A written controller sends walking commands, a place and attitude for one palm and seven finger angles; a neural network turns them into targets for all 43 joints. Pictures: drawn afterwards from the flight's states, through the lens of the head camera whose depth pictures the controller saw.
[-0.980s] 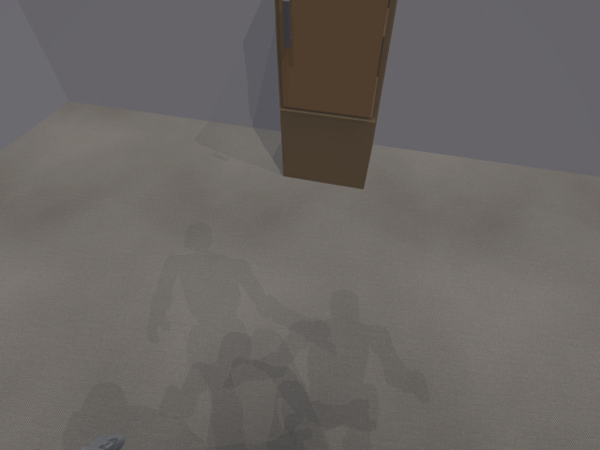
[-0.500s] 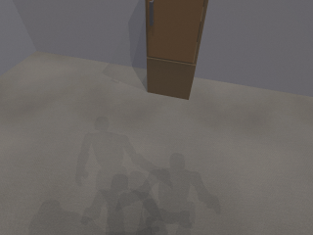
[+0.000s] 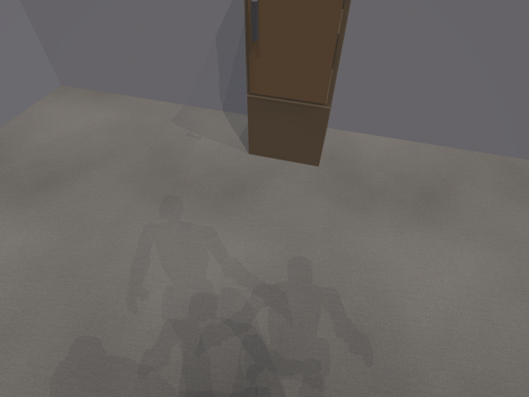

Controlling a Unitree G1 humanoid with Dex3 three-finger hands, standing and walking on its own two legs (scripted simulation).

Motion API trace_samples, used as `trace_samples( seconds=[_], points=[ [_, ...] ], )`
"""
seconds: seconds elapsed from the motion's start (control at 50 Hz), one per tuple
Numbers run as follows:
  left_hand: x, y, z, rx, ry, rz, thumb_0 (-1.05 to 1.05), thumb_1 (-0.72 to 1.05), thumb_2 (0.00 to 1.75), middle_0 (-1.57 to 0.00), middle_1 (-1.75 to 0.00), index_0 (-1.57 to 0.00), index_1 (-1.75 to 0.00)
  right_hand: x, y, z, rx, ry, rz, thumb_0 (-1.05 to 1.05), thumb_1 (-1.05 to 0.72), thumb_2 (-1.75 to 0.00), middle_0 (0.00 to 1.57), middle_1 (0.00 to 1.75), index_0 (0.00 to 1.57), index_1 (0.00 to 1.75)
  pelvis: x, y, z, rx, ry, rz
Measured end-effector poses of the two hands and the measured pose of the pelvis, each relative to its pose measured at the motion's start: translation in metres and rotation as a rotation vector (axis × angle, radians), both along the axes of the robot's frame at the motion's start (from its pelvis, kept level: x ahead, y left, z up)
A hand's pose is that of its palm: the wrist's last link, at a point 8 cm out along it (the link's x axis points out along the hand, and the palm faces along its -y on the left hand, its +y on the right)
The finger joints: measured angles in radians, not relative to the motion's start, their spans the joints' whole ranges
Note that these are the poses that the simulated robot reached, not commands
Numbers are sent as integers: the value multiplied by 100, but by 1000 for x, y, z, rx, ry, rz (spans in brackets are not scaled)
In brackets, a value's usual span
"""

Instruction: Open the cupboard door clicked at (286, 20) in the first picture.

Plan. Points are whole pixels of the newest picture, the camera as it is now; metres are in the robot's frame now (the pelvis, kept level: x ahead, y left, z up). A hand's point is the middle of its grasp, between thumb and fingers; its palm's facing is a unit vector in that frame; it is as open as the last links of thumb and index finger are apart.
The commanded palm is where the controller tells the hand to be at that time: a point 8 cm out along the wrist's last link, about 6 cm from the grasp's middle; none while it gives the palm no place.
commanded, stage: stand and wait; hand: left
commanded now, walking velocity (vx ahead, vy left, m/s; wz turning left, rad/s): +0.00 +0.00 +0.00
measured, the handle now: (256, 19) +1.50 +0.12 +0.00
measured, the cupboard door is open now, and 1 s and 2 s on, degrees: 0 0 0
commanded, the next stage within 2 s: look at it before walking up in 0.02 s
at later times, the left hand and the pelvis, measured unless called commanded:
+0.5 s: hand out of the picture +0.08 +0.24 -0.15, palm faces -0.03 -0.94 -0.34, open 7.4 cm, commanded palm none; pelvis +0.01 +0.00 +0.00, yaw +0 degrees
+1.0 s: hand out of the picture +0.05 +0.22 -0.18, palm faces +0.03 -0.97 -0.23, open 7.4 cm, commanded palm none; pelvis +0.03 +0.01 -0.01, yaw +3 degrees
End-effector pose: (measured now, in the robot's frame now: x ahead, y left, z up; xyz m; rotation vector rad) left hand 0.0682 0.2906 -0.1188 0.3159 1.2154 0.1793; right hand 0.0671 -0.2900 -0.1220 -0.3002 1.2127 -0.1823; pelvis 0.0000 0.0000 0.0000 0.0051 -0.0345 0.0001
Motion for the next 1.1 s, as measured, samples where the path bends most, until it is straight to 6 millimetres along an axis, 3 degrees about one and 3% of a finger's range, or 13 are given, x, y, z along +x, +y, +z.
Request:
trace_samples(
  seconds=[0.34,0.82,0.94,1.1],
  points=[
    [7,-2,2,5,-9,-4,0,91,90,-20,-30,-20,-30,14,-5,3,-5,-23,3,1,-90,-90,20,30,20,30,5,-3,1,0,-2,-3],
    [2,-5,0,1,13,2,0,91,90,-20,-30,-20,-30,4,-5,2,-7,15,-2,1,-90,-90,20,30,20,30,6,-4,2,-2,1,-2],
    [-13,-20,-16,-55,52,41,0,91,90,-20,-30,-20,-30,-8,17,-12,36,79,-3,1,-90,-90,20,30,20,30,21,-1,-4,-10,16,15],
    [-53,-31,-48,-171,199,162,0,91,90,-20,-30,-20,-30,-14,72,-25,84,167,-26,1,-91,-90,20,30,20,30,62,26,-16,-15,17,56]
  ],
)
